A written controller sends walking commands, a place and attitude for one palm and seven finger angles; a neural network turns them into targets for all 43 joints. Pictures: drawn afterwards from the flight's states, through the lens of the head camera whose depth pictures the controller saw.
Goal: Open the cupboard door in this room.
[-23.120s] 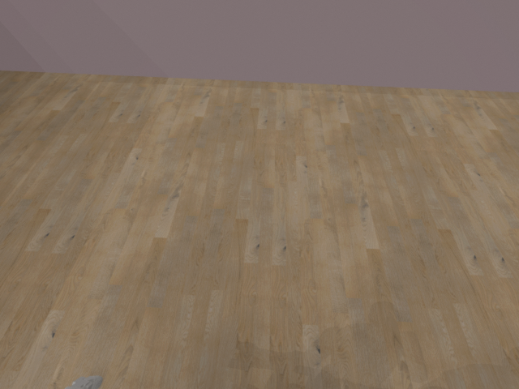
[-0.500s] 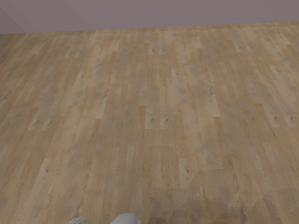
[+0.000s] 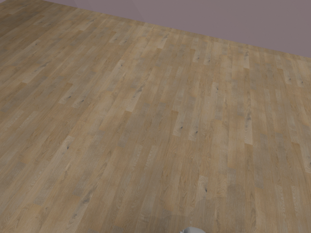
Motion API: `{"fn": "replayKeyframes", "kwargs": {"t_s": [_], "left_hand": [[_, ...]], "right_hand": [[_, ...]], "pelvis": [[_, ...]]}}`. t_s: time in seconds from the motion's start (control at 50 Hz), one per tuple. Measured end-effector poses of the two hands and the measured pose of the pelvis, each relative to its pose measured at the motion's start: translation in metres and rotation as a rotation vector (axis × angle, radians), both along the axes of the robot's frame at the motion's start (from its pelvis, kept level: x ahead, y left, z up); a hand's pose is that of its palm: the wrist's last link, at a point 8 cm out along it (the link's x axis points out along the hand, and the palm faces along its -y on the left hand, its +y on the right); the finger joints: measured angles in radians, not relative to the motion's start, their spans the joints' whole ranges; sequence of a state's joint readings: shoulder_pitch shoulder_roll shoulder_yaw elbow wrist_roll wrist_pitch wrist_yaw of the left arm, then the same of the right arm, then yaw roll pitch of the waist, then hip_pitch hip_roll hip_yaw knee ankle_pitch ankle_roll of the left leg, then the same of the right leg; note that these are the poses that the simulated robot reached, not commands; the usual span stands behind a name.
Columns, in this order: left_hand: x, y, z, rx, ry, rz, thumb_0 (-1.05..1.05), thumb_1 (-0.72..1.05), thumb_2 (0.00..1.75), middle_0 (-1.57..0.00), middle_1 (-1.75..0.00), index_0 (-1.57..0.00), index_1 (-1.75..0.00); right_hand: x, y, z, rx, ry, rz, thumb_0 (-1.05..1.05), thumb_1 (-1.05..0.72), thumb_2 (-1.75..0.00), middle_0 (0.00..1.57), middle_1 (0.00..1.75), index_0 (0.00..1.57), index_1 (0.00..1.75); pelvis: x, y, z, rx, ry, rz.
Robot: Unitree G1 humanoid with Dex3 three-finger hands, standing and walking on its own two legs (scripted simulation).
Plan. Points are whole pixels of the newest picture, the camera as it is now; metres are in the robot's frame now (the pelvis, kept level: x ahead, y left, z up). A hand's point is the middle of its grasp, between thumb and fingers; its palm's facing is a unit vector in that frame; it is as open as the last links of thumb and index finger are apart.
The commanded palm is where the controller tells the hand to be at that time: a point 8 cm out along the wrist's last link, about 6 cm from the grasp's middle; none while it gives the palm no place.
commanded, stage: turn or walk to find it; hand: left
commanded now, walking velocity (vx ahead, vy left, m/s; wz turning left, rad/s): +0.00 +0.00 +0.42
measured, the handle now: out of the picture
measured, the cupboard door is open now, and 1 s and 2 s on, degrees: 0 0 0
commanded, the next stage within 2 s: stand and wait in 0.16 s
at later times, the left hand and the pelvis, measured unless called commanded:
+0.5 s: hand out of the picture +0.01 +0.12 -0.16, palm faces +0.09 -0.97 -0.24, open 7.3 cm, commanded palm none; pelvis -0.01 -0.07 +0.00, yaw +2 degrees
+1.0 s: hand out of the picture +0.03 +0.18 -0.17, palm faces -0.11 -0.96 -0.24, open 7.4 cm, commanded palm none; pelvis -0.06 -0.03 +0.00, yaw -12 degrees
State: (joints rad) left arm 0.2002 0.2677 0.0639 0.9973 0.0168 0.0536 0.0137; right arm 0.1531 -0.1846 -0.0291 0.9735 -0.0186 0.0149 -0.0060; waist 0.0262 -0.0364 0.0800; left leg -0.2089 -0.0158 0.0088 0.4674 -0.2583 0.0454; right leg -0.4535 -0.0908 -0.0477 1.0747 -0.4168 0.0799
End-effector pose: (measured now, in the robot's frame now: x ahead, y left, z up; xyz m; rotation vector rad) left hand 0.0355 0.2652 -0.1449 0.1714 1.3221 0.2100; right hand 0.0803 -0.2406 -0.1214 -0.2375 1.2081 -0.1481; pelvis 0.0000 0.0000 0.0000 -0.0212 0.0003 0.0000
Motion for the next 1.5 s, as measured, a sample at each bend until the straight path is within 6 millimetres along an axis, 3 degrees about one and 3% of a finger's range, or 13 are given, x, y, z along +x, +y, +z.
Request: {"fn": "replayKeyframes", "kwargs": {"t_s": [0.14, 0.28, 0.42, 0.5, 0.62, 0.74, 0.82, 0.98, 1.08, 1.2, 1.32, 1.42, 1.5], "left_hand": [[0.019, -0.012, 0.011, 0.018, -0.083, 0.010, 0.01, 0.91, 0.90, -0.20, -0.30, -0.19, -0.30], [0.029, -0.049, 0.018, 0.051, -0.171, 0.005, 0.01, 0.91, 0.90, -0.20, -0.30, -0.19, -0.30], [-0.007, -0.092, 0.021, 0.011, -0.081, 0.010, 0.01, 0.90, 0.90, -0.20, -0.30, -0.20, -0.30], [-0.031, -0.097, 0.018, 0.003, -0.012, 0.034, 0.01, 0.92, 0.90, -0.20, -0.30, -0.20, -0.30], [-0.063, -0.091, 0.012, -0.014, 0.066, 0.043, 0.01, 0.91, 0.90, -0.20, -0.30, -0.20, -0.30], [-0.078, -0.066, -0.002, -0.027, 0.105, 0.015, 0.01, 0.90, 0.90, -0.20, -0.30, -0.20, -0.30], [-0.066, -0.047, -0.009, -0.032, 0.092, -0.035, 0.01, 0.90, 0.90, -0.20, -0.30, -0.20, -0.30], [-0.009, -0.036, 0.007, -0.003, -0.023, -0.163, 0.01, 0.91, 0.90, -0.20, -0.30, -0.19, -0.30], [0.031, -0.059, 0.014, 0.013, -0.073, -0.278, 0.01, 0.91, 0.90, -0.20, -0.30, -0.19, -0.30], [0.073, -0.114, 0.016, 0.032, -0.177, -0.427, 0.01, 0.91, 0.90, -0.20, -0.30, -0.19, -0.30], [0.071, -0.150, 0.023, 0.014, -0.174, -0.478, 0.01, 0.90, 0.90, -0.20, -0.30, -0.20, -0.30], [0.063, -0.162, 0.019, -0.023, -0.134, -0.514, 0.01, 0.90, 0.90, -0.20, -0.30, -0.20, -0.30], [0.060, -0.159, 0.011, -0.044, -0.101, -0.530, 0.01, 0.90, 0.90, -0.20, -0.30, -0.20, -0.30]], "right_hand": [[-0.009, -0.003, -0.009, 0.038, 0.023, 0.016, 0.00, -0.91, -0.90, 0.20, 0.30, 0.21, 0.30], [-0.026, -0.034, -0.035, 0.076, 0.076, 0.014, 0.00, -0.91, -0.90, 0.20, 0.30, 0.21, 0.30], [-0.038, -0.056, -0.034, 0.086, 0.102, -0.010, 0.00, -0.91, -0.90, 0.20, 0.30, 0.20, 0.30], [-0.045, -0.065, -0.031, 0.069, 0.118, -0.028, 0.00, -0.91, -0.90, 0.20, 0.30, 0.20, 0.30], [-0.050, -0.069, -0.022, 0.029, 0.105, -0.045, 0.00, -0.91, -0.90, 0.20, 0.30, 0.20, 0.30], [-0.047, -0.058, -0.010, -0.013, 0.008, -0.071, 0.00, -0.91, -0.90, 0.20, 0.30, 0.20, 0.30], [-0.061, -0.048, -0.004, -0.029, -0.046, -0.101, 0.00, -0.91, -0.90, 0.20, 0.30, 0.20, 0.30], [-0.103, -0.039, -0.003, -0.003, -0.035, -0.193, 0.00, -0.91, -0.90, 0.20, 0.30, 0.21, 0.30], [-0.141, -0.048, -0.014, 0.030, -0.007, -0.287, 0.00, -0.90, -0.90, 0.20, 0.30, 0.21, 0.30], [-0.199, -0.076, -0.044, 0.065, 0.066, -0.406, 0.00, -0.90, -0.90, 0.20, 0.30, 0.21, 0.30], [-0.227, -0.096, -0.037, 0.042, 0.115, -0.465, 0.01, -0.91, -0.90, 0.20, 0.30, 0.20, 0.30], [-0.229, -0.102, -0.022, 0.019, 0.083, -0.494, 0.01, -0.91, -0.90, 0.20, 0.30, 0.20, 0.30], [-0.222, -0.101, -0.014, -0.007, 0.052, -0.511, 0.00, -0.91, -0.90, 0.20, 0.30, 0.20, 0.30]], "pelvis": [[-0.005, -0.010, 0.000, 0.014, 0.002, 0.053], [-0.008, -0.041, -0.010, 0.046, 0.000, 0.091], [-0.007, -0.062, -0.001, 0.059, -0.022, 0.066], [-0.012, -0.067, 0.001, 0.058, -0.015, 0.039], [-0.026, -0.063, 0.002, 0.047, -0.001, -0.008], [-0.042, -0.045, -0.004, 0.029, 0.003, -0.065], [-0.051, -0.033, -0.007, 0.022, -0.015, -0.109], [-0.060, -0.030, -0.001, 0.006, -0.023, -0.199], [-0.066, -0.041, -0.004, 0.010, -0.018, -0.262], [-0.076, -0.068, -0.020, 0.021, -0.009, -0.331], [-0.083, -0.078, -0.011, 0.030, -0.014, -0.380], [-0.083, -0.080, -0.005, 0.036, -0.006, -0.425], [-0.080, -0.076, -0.004, 0.028, 0.004, -0.461]]}}
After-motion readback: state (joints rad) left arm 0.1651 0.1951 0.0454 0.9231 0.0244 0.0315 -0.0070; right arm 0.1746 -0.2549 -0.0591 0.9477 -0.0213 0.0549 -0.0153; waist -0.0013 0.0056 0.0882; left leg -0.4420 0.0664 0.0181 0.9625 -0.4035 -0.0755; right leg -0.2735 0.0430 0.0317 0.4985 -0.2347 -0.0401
